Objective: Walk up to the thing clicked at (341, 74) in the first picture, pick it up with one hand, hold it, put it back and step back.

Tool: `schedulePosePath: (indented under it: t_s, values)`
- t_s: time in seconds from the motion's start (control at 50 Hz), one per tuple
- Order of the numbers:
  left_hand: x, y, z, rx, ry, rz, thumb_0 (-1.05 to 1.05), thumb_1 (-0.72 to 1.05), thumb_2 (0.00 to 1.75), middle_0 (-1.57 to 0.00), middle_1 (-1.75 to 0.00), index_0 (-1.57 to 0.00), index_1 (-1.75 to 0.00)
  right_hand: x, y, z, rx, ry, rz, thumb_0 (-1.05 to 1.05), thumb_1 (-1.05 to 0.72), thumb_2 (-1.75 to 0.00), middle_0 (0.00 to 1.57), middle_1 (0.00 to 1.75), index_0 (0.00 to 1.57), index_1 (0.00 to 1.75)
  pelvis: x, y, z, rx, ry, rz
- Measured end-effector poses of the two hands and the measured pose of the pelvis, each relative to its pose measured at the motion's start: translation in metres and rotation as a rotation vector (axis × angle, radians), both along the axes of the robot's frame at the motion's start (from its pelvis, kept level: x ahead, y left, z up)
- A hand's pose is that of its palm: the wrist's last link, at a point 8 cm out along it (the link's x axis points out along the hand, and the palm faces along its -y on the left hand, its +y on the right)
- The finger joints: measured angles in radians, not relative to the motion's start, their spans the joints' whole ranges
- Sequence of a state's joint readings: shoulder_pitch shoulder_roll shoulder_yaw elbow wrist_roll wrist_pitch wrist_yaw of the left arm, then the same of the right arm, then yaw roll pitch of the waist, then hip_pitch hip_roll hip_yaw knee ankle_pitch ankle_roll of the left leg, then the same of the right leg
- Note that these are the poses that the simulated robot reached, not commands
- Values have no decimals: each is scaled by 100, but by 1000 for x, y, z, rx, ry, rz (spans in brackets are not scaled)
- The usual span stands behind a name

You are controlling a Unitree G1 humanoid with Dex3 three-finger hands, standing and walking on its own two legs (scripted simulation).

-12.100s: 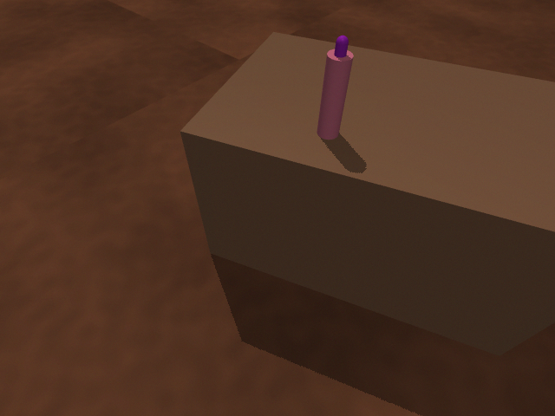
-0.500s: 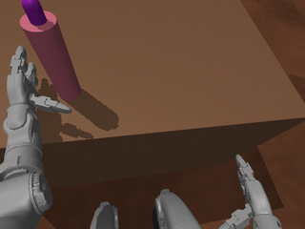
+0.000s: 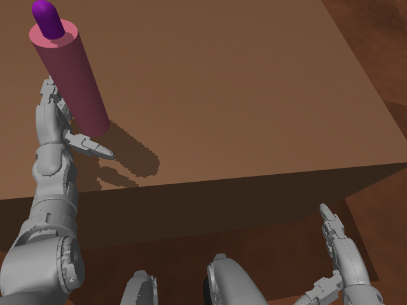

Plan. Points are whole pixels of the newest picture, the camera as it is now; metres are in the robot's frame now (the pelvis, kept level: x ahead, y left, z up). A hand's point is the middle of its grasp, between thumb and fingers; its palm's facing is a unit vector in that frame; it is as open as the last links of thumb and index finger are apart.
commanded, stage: close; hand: left
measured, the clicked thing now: (75, 80) +0.51 +0.17 +0.10
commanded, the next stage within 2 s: settle in 0.58 s
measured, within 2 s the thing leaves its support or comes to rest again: leaves its support in 1.00 s
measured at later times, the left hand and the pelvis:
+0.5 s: hand (78, 112) +0.48 +0.18 +0.05, palm faces +0.10 -0.99 +0.03, open 10.3 cm; pelvis +0.00 +0.00 +0.00, yaw +0 degrees
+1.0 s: hand (83, 113) +0.48 +0.17 +0.05, palm faces +0.06 -1.00 -0.01, open 9.6 cm; pelvis +0.01 +0.00 +0.01, yaw +0 degrees
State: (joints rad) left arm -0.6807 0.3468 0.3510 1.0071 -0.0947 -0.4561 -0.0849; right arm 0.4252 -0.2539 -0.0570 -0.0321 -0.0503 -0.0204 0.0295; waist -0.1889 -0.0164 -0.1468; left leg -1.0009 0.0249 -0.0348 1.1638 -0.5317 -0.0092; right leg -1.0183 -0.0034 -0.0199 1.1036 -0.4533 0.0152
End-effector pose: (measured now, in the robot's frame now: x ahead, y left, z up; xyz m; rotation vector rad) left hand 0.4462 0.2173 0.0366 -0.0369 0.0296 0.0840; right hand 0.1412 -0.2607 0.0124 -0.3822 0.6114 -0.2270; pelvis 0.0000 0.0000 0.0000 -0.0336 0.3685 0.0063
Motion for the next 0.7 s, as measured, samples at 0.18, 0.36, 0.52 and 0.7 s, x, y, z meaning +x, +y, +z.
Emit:
schedulePosePath:
  t_s: [0.18, 0.36, 0.52, 0.7]
  values:
    - [2, 7, 2, 8, -5, -2, -2, -58, 7, -46, -27, -48, -25, 3, 1, 0, 6, 2, 15, -1, 50, -6, 6, 5, 6, 5, 0, -1, 0, 2, 2, 1]
    - [1, 10, 4, 3, -10, 15, -1, -46, 24, -66, -49, -72, -47, 1, 1, 0, 8, 13, 19, -1, 50, -5, 6, 5, 6, 5, 0, -2, 1, 2, 0, 1]
    - [9, 14, 11, 7, -22, 15, -1, -25, 46, -83, -69, -94, -70, 4, 3, 1, 2, 13, 22, -1, 50, -5, 6, 5, 6, 5, 1, -1, 2, 0, 2, 2]
    - [15, 13, 12, 14, -33, 1, -3, -33, 65, -85, -86, -99, -90, 1, 5, -6, 18, 32, 23, -1, 51, -5, 6, 5, 6, 5, 1, 1, 0, -1, 14, -2]
